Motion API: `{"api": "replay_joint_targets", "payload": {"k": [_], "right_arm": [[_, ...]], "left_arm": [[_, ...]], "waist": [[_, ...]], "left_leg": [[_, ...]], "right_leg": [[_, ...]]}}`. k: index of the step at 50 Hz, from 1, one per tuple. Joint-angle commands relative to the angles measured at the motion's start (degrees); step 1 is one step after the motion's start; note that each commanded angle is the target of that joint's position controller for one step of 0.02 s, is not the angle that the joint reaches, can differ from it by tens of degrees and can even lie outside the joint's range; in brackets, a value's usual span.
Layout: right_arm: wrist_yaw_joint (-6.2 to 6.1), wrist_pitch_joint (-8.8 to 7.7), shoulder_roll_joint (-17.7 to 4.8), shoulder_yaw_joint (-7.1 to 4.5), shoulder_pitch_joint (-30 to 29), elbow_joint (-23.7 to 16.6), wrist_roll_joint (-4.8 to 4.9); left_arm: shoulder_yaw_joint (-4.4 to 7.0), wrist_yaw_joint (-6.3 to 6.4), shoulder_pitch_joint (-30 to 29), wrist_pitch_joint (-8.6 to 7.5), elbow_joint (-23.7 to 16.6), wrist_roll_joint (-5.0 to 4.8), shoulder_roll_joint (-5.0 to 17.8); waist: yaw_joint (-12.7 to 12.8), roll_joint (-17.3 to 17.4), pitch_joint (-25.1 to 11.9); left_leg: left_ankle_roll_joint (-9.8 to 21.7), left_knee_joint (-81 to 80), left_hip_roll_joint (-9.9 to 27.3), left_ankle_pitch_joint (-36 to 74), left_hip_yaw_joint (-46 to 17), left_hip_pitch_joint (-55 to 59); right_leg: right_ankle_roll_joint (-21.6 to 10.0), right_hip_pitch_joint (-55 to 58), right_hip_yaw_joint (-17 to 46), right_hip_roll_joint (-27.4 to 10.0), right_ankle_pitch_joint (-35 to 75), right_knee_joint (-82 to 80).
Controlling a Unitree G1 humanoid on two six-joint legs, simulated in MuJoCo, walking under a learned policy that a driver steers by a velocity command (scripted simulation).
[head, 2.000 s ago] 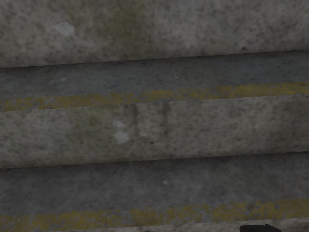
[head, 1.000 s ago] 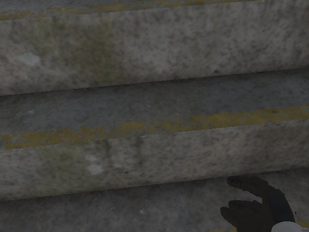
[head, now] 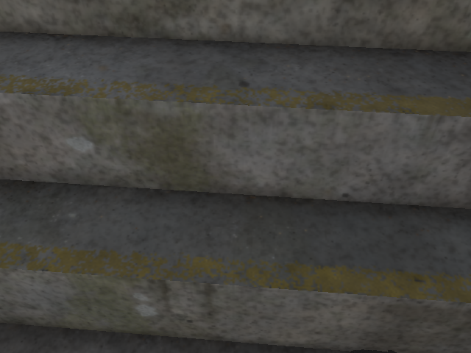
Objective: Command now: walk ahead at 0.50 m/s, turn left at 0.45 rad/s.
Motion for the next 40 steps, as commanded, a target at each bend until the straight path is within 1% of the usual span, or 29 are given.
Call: {"api": "replay_joint_targets", "payload": {"k": [1,2,3,5,7,10,11,13,15,16,18,21,22,23,24,25,26,27,28,29,30,31,32,34,36,37,38,39,40], "right_arm": [[0.19,0.26,-6.4,-3.32,-1.8,-4.4,1.66],[0.45,-0.86,-6.0,-1.79,-7.1,-5.8,7.95],[0.06,-0.92,-4.7,-1.10,-9.4,-5.9,7.84],[0.23,-0.04,-4.5,-0.77,-10.3,-4.8,6.02],[0.58,0.02,-4.7,-0.57,-6.0,-4.0,4.47],[-0.22,0.10,-3.7,-0.03,-5.8,-3.1,4.97],[-0.39,0.59,-4.1,-0.05,-7.5,-4.3,4.70],[-0.60,1.16,-4.8,-0.47,-6.5,-4.6,4.90],[-0.65,1.53,-5.3,-0.21,-8.5,-7.2,5.01],[-0.60,1.27,-6.7,-0.39,-7.4,-7.5,5.33],[-0.66,0.98,-4.9,0.65,-7.9,-9.4,6.18],[1.42,-0.98,-4.6,1.95,-6.8,-11.7,7.29],[1.57,-0.20,-5.2,2.23,-4.7,-12.1,6.96],[2.05,0.06,-5.5,3.06,-4.8,-13.6,6.60],[2.09,0.51,-5.3,4.12,-8.5,-16.1,5.61],[1.99,0.68,-6.9,3.66,-8.5,-16.1,4.75],[1.68,1.76,-6.2,3.31,-3.1,-16.0,5.97],[1.68,1.26,-12.6,-0.56,6.5,-10.6,7.09],[1.93,0.66,-20.0,-4.14,17.8,-6.9,7.49],[1.19,1.10,-22.2,-5.89,23.8,-3.2,6.51],[-1.02,1.46,-25.8,-6.59,21.3,-3.0,5.20],[-0.84,-0.08,-24.0,-3.74,25.5,0.1,0.85],[0.01,-1.63,-18.4,-1.53,26.2,2.1,0.36],[1.51,-3.06,-8.5,0.90,21.6,6.1,0.84],[1.84,-4.72,-5.2,2.10,14.8,7.3,-0.11],[-0.36,-4.43,-4.9,-0.28,22.5,9.5,-0.37],[-1.95,-4.44,-6.4,-0.55,27.7,11.7,-0.96],[-2.76,-4.98,-5.9,-1.21,31.7,12.8,-0.35],[-3.03,-5.55,-8.4,-2.11,34.2,13.0,0.23]], "left_arm": [[3.06,1.17,1.3,-1.74,-3.4,1.20,8.7],[1.33,0.87,1.5,-0.21,-6.4,1.73,8.6],[1.99,1.38,1.0,0.92,-7.6,1.93,10.0],[0.85,1.88,-3.8,2.40,-9.7,2.98,9.0],[0.38,1.92,-5.2,2.47,-9.7,1.58,9.1],[1.40,1.84,-5.1,3.24,-10.2,0.70,10.6],[0.87,1.83,-6.5,3.51,-10.7,1.27,10.0],[0.80,2.11,-6.4,3.51,-10.9,0.57,10.8],[1.10,2.58,-7.1,3.28,-11.5,1.77,13.2],[0.73,2.52,-7.8,3.21,-11.9,1.58,12.2],[0.62,2.96,-6.4,2.96,-11.4,1.23,12.5],[1.70,2.59,-9.3,3.61,-12.3,0.58,15.9],[1.85,2.38,-13.9,4.11,-13.4,1.35,16.5],[2.47,2.19,-17.8,4.92,-13.9,0.44,18.0],[2.58,2.21,-18.8,5.93,-13.8,0.10,18.7],[2.51,2.10,-21.1,6.10,-13.9,0.28,19.3],[3.98,1.80,-17.3,7.13,-10.7,-1.07,25.6],[4.41,0.87,-14.4,6.41,-9.4,-3.04,25.5],[4.11,0.90,-16.0,6.07,-12.0,-4.04,26.8],[3.46,0.51,-16.8,4.90,-14.5,-5.40,24.2],[1.57,-0.78,-18.7,3.01,-16.6,-5.49,18.3],[-0.49,-4.56,-25.4,1.10,-19.1,-4.41,13.3],[-1.50,-6.47,-26.6,-0.01,-21.7,-3.11,8.8],[-3.21,-7.59,-32.2,-0.95,-23.9,-0.79,4.2],[-4.45,-7.91,-34.1,-0.97,-25.3,-1.59,3.1],[-2.99,-4.45,-28.4,-0.67,-19.6,1.02,2.1],[-2.69,-3.60,-29.0,-0.67,-19.8,-0.03,3.3],[-2.27,-3.29,-30.7,-1.02,-19.9,-0.38,3.9],[-2.01,-3.48,-31.1,-0.59,-20.0,-1.92,4.1]], "waist": [[-2.9,-1.4,3.8],[-1.6,-3.7,-4.9],[-0.6,-5.2,-4.9],[-2.0,-5.9,-0.8],[-3.4,-4.0,2.5],[-2.6,-1.5,7.3],[-3.8,-3.1,9.2],[-4.4,-4.5,10.2],[-4.0,-8.0,9.2],[-4.4,-6.7,8.3],[-4.3,-7.4,9.9],[-6.8,-3.7,8.5],[-8.6,-4.0,8.2],[-11.1,-3.3,7.8],[-10.8,-3.4,7.8],[-11.4,-1.4,8.7],[-14.8,-11.2,2.1],[-15.3,-9.5,-3.0],[-20.8,-6.8,-10.1],[-21.4,-2.8,-13.0],[-15.8,14.4,-14.2],[-12.1,21.7,-16.0],[-9.8,18.4,-12.6],[-7.7,9.5,-4.3],[-5.8,3.6,0.8],[-10.7,2.2,5.8],[-12.0,4.0,5.9],[-14.1,2.9,4.4],[-14.3,2.1,2.2]], "left_leg": [[-0.3,1.6,0.5,-1.7,-5.5,-13.9],[-0.1,1.0,3.2,3.8,-7.4,-20.4],[-0.1,0.4,3.0,-0.4,-5.0,-22.2],[-1.0,10.5,1.5,-0.2,-2.4,-21.0],[-1.0,9.7,2.4,0.8,-2.2,-20.3],[-1.6,10.1,3.4,0.8,-2.7,-24.1],[-2.8,10.7,3.5,-0.9,-1.3,-24.3],[-3.4,8.0,4.6,-0.4,-1.5,-25.1],[-3.9,14.5,6.1,-6.3,-1.2,-29.6],[-4.2,16.4,6.6,-8.9,-3.0,-32.7],[-3.7,26.0,6.3,-19.5,-6.0,-42.7],[-3.8,24.1,9.6,-25.7,-7.0,-47.1],[-3.9,24.0,10.7,-25.3,-6.0,-43.0],[-3.2,8.1,13.4,-23.5,-0.5,-36.9],[-1.5,-2.8,14.6,-20.6,3.5,-25.7],[0.3,-12.5,13.5,-17.0,6.8,-12.4],[3.2,-20.6,5.5,-39.9,14.2,8.2],[4.6,-20.1,-3.0,-33.4,22.4,26.5],[8.0,-34.1,-7.0,-22.9,15.0,37.7],[12.9,-49.7,-5.3,-22.0,-1.6,48.5],[17.1,-76.0,7.0,-42.9,-39.5,49.0],[11.5,-90.1,10.4,-48.0,-56.9,38.3],[6.3,-88.3,9.6,-44.8,-49.5,31.8],[5.3,-75.0,6.7,-40.1,-34.3,21.3],[3.5,-69.0,6.7,-26.4,-23.3,17.7],[-0.9,-68.3,2.8,-15.5,-14.9,26.2],[-1.5,-69.0,4.9,-2.6,-15.1,36.5],[-1.9,-72.6,5.2,5.8,-14.4,43.9],[-3.2,-75.1,7.7,18.7,-15.3,51.5]], "right_leg": [[-7.8,14.9,32.5,-19.9,-0.4,-27.5],[-7.9,22.4,30.6,-22.7,8.4,-24.8],[-8.3,24.0,27.2,-23.3,9.5,-29.0],[-8.5,17.1,22.8,-22.9,11.8,-31.6],[-8.1,13.3,18.3,-22.1,8.4,-34.1],[-7.4,14.9,12.8,-23.3,9.8,-35.0],[-6.7,14.8,10.9,-22.9,17.6,-35.4],[-6.6,17.7,7.8,-22.3,19.6,-35.8],[-8.1,24.5,7.5,-25.1,24.1,-39.6],[-8.0,29.0,7.6,-24.9,26.2,-38.6],[-7.4,37.9,7.3,-26.9,32.8,-38.2],[-6.1,43.9,4.7,-27.2,32.4,-41.0],[-4.5,40.7,1.0,-27.4,36.2,-42.4],[-2.6,36.1,-3.9,-23.5,32.8,-44.2],[-2.9,27.0,-7.1,-22.2,38.4,-49.1],[-3.0,19.2,-11.7,-20.3,47.2,-50.7],[-6.7,16.2,-10.6,-19.5,76.4,-47.9],[-10.9,13.4,-9.8,-21.2,115.4,-37.3],[-7.6,14.7,-8.5,-16.8,120.3,-21.6],[-4.1,1.2,-4.4,-12.7,92.5,-5.1],[-0.4,-9.4,1.3,-2.5,35.3,19.3],[-1.8,-5.0,16.2,3.3,33.8,39.8],[-3.4,-7.5,19.8,3.9,33.4,49.1],[-5.5,-14.9,18.2,2.8,37.1,59.6],[-7.0,-20.7,22.6,5.8,37.1,71.5],[-2.9,-23.9,19.8,5.0,38.4,61.1],[-0.9,-31.2,18.6,6.4,36.7,59.3],[-0.1,-33.7,17.1,6.8,34.0,57.0],[0.4,-35.4,17.0,8.0,30.6,56.0]]}}
Velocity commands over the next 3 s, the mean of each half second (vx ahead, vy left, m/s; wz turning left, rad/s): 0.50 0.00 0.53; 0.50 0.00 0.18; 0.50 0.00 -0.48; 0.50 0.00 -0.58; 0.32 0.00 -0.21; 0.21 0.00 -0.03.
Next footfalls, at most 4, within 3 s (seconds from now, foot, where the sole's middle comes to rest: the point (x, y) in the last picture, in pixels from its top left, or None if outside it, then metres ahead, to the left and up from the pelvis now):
0.52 left None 0.28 0.31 -0.49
1.16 right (130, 254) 0.51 0.29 -0.25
1.54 left None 0.56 0.65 -0.25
1.92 right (115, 226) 0.57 0.34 -0.25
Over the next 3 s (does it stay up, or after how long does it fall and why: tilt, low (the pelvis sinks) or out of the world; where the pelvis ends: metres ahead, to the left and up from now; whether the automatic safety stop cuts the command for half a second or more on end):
stays up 0.57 0.29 0.50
